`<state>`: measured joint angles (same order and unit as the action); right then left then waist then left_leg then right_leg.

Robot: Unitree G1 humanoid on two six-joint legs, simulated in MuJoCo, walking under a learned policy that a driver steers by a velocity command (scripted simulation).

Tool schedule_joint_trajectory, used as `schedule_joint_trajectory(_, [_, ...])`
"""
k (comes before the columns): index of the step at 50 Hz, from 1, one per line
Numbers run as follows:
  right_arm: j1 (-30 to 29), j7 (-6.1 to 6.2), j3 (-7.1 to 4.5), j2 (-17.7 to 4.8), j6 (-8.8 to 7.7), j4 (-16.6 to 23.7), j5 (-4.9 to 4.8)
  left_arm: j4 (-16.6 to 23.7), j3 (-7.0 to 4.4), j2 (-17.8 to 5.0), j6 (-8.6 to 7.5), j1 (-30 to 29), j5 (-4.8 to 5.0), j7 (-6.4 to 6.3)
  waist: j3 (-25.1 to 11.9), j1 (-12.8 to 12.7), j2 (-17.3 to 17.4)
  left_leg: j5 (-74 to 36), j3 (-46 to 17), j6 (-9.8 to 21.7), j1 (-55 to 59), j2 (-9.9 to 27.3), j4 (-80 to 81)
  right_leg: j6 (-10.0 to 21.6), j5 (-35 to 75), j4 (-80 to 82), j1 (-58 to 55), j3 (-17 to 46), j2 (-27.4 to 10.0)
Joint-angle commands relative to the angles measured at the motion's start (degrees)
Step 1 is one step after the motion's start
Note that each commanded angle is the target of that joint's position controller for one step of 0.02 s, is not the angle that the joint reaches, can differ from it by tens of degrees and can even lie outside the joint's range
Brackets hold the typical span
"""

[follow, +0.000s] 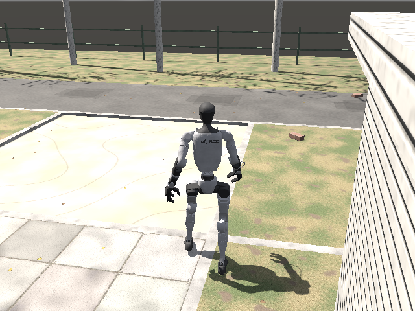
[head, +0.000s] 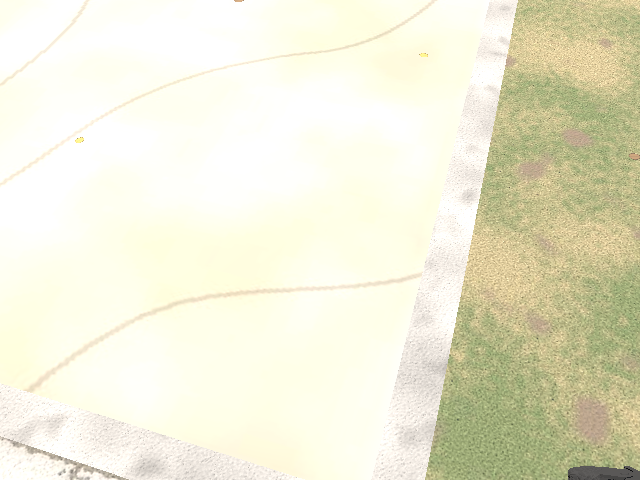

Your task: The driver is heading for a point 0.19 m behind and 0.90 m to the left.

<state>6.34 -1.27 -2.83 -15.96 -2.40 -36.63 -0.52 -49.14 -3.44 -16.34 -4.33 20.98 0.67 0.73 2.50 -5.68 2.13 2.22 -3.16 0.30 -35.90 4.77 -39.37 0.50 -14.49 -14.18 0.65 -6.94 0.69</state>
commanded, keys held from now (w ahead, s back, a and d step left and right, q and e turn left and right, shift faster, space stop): no key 0.24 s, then q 0.42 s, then w+q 0.34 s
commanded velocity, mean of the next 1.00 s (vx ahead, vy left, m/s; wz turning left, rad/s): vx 0.17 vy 0.00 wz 0.37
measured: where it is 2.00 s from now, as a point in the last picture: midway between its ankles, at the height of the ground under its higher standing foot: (231, 429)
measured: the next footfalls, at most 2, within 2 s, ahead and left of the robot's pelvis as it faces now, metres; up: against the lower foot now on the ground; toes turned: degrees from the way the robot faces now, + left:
left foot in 0.10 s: +0.23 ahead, +0.14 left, +0.00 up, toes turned +1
right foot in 0.50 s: +0.22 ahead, -0.09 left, +0.00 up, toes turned +6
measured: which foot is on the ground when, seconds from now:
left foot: up 0.00-0.08, down 0.10-0.50, up 0.52-0.90, down 0.92-1.00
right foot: down 0.00-0.12, up 0.14-0.48, down 0.50-0.92, up 0.94-1.00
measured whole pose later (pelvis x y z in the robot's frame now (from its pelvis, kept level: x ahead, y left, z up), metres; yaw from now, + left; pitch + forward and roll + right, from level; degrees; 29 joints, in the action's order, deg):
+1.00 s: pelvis +0.19 +0.08 -0.01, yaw +23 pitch +1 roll +0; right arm 14.0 -1.2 -4.7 -16.1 -0.8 -42.3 -1.3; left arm -47.2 -4.8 -19.1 -2.4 11.7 1.3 0.4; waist 0.6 -0.8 -3.1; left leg 18.5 1.3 4.2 -13.7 -1.5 -30.4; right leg -0.9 -26.3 -57.4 22.7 -2.1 -5.1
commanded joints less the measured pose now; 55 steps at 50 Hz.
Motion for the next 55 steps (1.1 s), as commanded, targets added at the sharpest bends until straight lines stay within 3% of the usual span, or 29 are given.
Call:
schedule_joint_trajectory(1, [-4.3,-0.94,-0.47,-2.5,-1.49,4.9,0.01,2.4,-2.11,-10.5,0.12,-1.7,0.67,-0.46,-0.4,2.0,-7.3,-3.0,3.0,0.9,6.6,-2.7,6.6,8.2,31.9,1.0,1.7,6.0,-13.8])
schedule_joint_trajectory(4, [5.3,-0.65,-2.58,-6.6,-1.52,1.8,1.04,2.0,-2.03,-10.8,0.79,-3.5,1.34,-0.99,-6.7,8.6,-6.9,-7.1,4.3,4.5,22.6,-5.9,13.7,4.6,40.9,-12.2,1.7,4.0,-11.7])
schedule_joint_trajectory(5, [10.3,0.07,-3.63,-10.0,-1.34,0.5,1.57,2.3,-1.26,-8.9,0.59,-2.4,0.33,-1.13,-10.7,10.5,-4.0,-22.2,1.5,6.1,33.1,-2.3,13.2,1.8,33.2,-21.6,7.1,1.9,-8.5])
schedule_joint_trajectory(6, [14.3,1.01,-3.8,-13.8,-0.6,0.7,3.3,3.7,0.6,-4.2,0.12,2.0,-2.18,-0.72,-19.3,9.3,8.3,-46.7,-15.7,14.1,52.9,12.8,7.1,-2.1,0.1,-41.3,24.1,1.3,-2.7])
schedule_joint_trajectory(7, [13.5,0.82,-2.52,-11.0,-0.09,0.8,2.22,1.9,1.65,-3.1,0.26,7.5,-1.31,-0.16,-29.2,7.7,12.7,-47.0,-27.0,21.5,56.0,20.7,9.7,-3.8,-26.5,-53.3,28.3,9.1,-0.3])
schedule_joint_trajectory(8, [11.5,0.24,-2.09,-8.6,0.47,0.7,1.14,1.4,0.09,-8.4,0.95,4.2,0.44,0.01,-25.7,9.0,6.7,-36.7,-22.3,19.7,49.5,16.8,12.4,-3.8,-25.2,-56.2,29.9,12.0,-2.9])
schedule_joint_trajectory(9, [7.5,-0.02,-1.55,-7.1,0.44,0.5,0.61,2.8,0.06,-8.3,1.57,-1.0,1.14,-0.21,-17.5,8.1,4.9,-29.8,-16.9,17.1,43.2,13.4,14.3,-3.6,-23.0,-55.4,33.5,10.3,-4.5])
schedule_joint_trajectory(11, [0.9,-0.31,-0.73,-4.7,-0.04,0.1,0.91,2.3,-0.08,-7.1,3.47,-2.6,-0.21,-1.62,-10.4,4.6,1.9,-21.1,-10.8,13.7,28.1,9.4,19.0,-4.3,-16.5,-47.8,28.4,10.4,-7.2])
schedule_joint_trajectory(14, [-3.3,-0.17,-1.75,-6.9,-0.13,-0.8,2.05,1.7,0.16,-5.3,5.24,-0.8,-1.02,-2.87,-8.4,2.1,5.5,-15.9,-6.7,13.9,16.2,6.3,22.6,-5.4,-10.8,-39.6,18.3,7.8,-5.1])
schedule_joint_trajectory(20, [-1.3,1.72,-3.03,-9.2,1.78,-2.7,0.52,4.8,-0.22,-6.1,5.8,-8.9,-1.03,-3.62,-6.8,5.3,5.2,8.0,-13.4,13.7,16.5,6.5,24.2,-3.4,-5.1,-29.2,18.9,9.2,-2.8])
schedule_joint_trajectory(24, [-1.7,2.78,-2.82,-8.1,3.15,-3.1,-0.73,4.6,-0.48,-5.8,4.46,-6.2,-1.56,-2.69,-6.5,2.3,3.8,8.0,-14.9,9.4,14.0,2.8,18.2,-0.8,3.2,-13.0,9.6,7.9,-1.5])
schedule_joint_trajectory(25, [-0.2,2.98,-2.19,-5.8,3.36,-3.1,-0.61,4.8,-1.27,-9.2,4.35,-3.9,-2.34,-2.78,-7.4,2.1,-1.5,12.6,-12.1,5.8,9.9,-0.7,11.3,1.8,4.7,-7.7,4.6,14.3,-9.0])
schedule_joint_trajectory(26, [-0.3,3.08,-1.83,-3.1,3.3,-1.3,-0.64,5.1,-2.8,-15.0,4.7,-5.6,-3.15,-2.85,-4.6,4.3,-17.0,24.5,-0.9,1.8,1.1,-10.4,-0.3,9.0,9.2,-2.5,5.9,26.3,-20.2])
schedule_joint_trajectory(27, [-0.2,3.1,-3.17,-7.7,3.01,-1.3,0.21,6.5,-2.25,-12.5,4.33,-7.4,-4.09,-2.84,-5.5,2.9,-17.9,32.8,-1.6,-0.2,1.3,-9.5,-14.1,15.2,15.3,-0.7,8.7,32.1,-25.7])
schedule_joint_trajectory(28, [2.2,2.93,-4.55,-10.1,3.19,-2.7,-0.49,7.8,-1.38,-9.8,3.89,-10.8,-3.93,-3.11,-5.7,4.7,-13.6,30.6,-4.0,-0.7,1.5,-8.6,-21.8,14.9,19.4,-1.9,8.9,27.6,-23.7])
schedule_joint_trajectory(30, [6.2,3.59,-5.14,-9.6,4.7,-5.3,-0.55,8.8,-0.97,-7.6,3.56,-15.9,-1.94,-3.22,-4.9,6.9,-10.5,24.8,-3.3,-2.8,-0.4,-7.4,-26.9,10.4,21.7,-4.4,6.7,18.5,-18.6])
schedule_joint_trajectory(33, [3.3,3.32,-4.22,-6.1,5.73,-3.6,-0.93,7.9,-0.98,-7.4,4.31,-14.4,-1.55,-3.54,-3.8,5.2,-10.2,20.1,0.0,-5.3,-0.5,-6.3,-22.7,10.2,23.4,-4.3,4.6,12.1,-16.7])
schedule_joint_trajectory(35, [0.0,2.52,-3.48,-5.0,5.69,-1.4,-1.14,6.9,-1.64,-8.4,4.79,-11.1,-1.19,-3.92,-5.3,2.4,-11.2,18.1,1.8,-5.5,-0.1,-4.1,-15.9,10.5,8.8,-1.5,1.3,11.9,-17.6])
schedule_joint_trajectory(37, [-2.2,1.49,-2.97,-4.6,5.36,0.4,-0.96,6.3,-2.39,-10.3,4.66,-10.2,-0.59,-3.91,-4.7,1.2,-12.7,19.0,3.4,-4.5,2.4,-2.8,-10.0,10.3,-2.7,1.3,1.8,12.4,-18.7])
schedule_joint_trajectory(41, [-1.7,-0.06,-2.99,-5.5,4.56,0.8,-0.68,5.5,-3.67,-12.7,3.29,-10.4,0.47,-2.28,-2.4,2.1,-11.6,19.8,7.2,-0.5,11.1,-2.9,0.4,9.6,-8.7,3.2,6.2,9.7,-19.6])
schedule_joint_trajectory(43, [1.5,-0.5,-3.19,-5.4,4.28,-0.6,-0.86,5.0,-3.82,-12.6,3.07,-11.6,1.3,-1.48,-2.0,4.5,-10.6,16.5,9.0,1.6,17.5,-3.5,7.3,8.6,-9.8,1.1,8.4,7.4,-19.3])
schedule_joint_trajectory(45, [10.1,-0.11,-4.2,-6.5,4.16,-4.6,-1.23,4.4,-3.06,-9.6,2.95,-12.1,1.32,-1.05,-3.8,8.4,-7.0,14.5,10.5,4.1,31.8,-6.3,13.1,5.6,-9.8,-8.3,16.2,2.1,-16.6])
schedule_joint_trajectory(46, [18.5,0.58,-5.91,-10.1,4.01,-6.9,-1.83,5.0,-1.85,-5.9,2.7,-13.5,0.04,-0.61,-6.4,12.0,1.5,17.4,0.6,7.7,43.4,-1.4,16.5,1.9,-7.7,-25.7,25.4,-3.3,-12.3])
schedule_joint_trajectory(47, [21.6,0.9,-7.34,-18.5,3.07,-5.7,-1.28,10.7,-0.53,-2.2,1.66,-18.1,-1.61,-0.54,-6.6,12.2,17.0,26.3,-31.8,18.6,51.3,13.7,23.6,-2.7,-20.6,-46.9,47.8,-3.0,-2.5])
schedule_joint_trajectory(48, [20.3,0.17,-6.07,-14.9,1.14,-4.9,-0.46,11.6,-1.38,-6.2,0.0,-21.6,0.38,-0.38,-5.4,13.6,9.0,32.2,-38.7,22.7,48.6,16.8,28.8,-2.0,-20.6,-53.8,54.2,8.2,-2.4])
schedule_joint_trajectory(49, [17.0,0.24,-4.71,-11.3,-0.24,-4.4,-0.38,11.7,-1.92,-8.3,-1.17,-21.2,1.72,0.26,-1.4,11.3,8.7,29.9,-33.4,20.7,46.3,15.4,29.3,-0.6,-14.8,-53.3,55.5,9.9,-5.0])
schedule_joint_trajectory(50, [14.5,0.51,-3.75,-8.5,-0.94,-4.0,-0.75,10.1,-2.32,-9.4,-1.94,-19.1,1.04,0.47,0.4,9.5,6.2,24.0,-27.0,18.2,43.9,12.6,28.5,-0.2,-9.1,-51.3,53.5,9.8,-6.5])
schedule_joint_trajectory(52, [11.3,1.37,-2.98,-7.4,-0.64,-3.2,-0.66,9.1,-2.73,-9.6,-2.55,-18.4,-1.22,0.55,0.9,7.3,4.3,12.3,-19.2,14.9,39.2,8.5,28.7,-1.1,-1.5,-43.4,47.9,9.7,-7.2])
schedule_joint_trajectory(55, [11.8,2.77,-3.45,-9.3,-0.62,-3.0,-0.21,9.6,-1.82,-6.2,-2.34,-20.7,-1.11,0.84,0.3,7.0,2.8,1.3,-12.4,13.5,33.9,4.7,29.1,-3.2,9.1,-31.4,40.8,7.9,-4.0])
Keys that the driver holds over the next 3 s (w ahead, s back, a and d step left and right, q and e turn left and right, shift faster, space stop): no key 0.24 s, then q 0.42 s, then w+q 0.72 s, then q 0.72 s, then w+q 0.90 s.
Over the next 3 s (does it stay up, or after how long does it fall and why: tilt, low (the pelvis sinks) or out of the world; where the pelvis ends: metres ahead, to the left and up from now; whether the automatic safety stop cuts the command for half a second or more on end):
stays up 0.55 0.63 0.00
